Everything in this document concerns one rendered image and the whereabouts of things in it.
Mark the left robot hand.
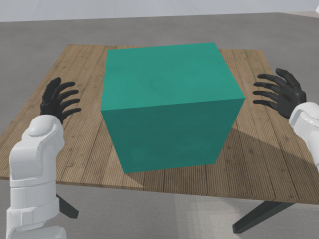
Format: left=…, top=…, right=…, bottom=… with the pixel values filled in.
left=39, top=77, right=81, bottom=125

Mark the robot left forearm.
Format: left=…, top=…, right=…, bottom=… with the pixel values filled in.
left=6, top=115, right=65, bottom=239

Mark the right robot hand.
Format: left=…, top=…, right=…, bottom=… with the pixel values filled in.
left=253, top=68, right=307, bottom=119

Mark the robot left upper arm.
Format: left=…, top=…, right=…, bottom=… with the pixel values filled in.
left=14, top=226, right=67, bottom=239

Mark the robot right forearm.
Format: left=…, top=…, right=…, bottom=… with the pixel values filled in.
left=289, top=102, right=319, bottom=172

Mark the table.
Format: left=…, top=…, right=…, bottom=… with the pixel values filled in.
left=0, top=44, right=319, bottom=234

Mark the carton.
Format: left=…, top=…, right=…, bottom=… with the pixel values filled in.
left=100, top=42, right=246, bottom=173

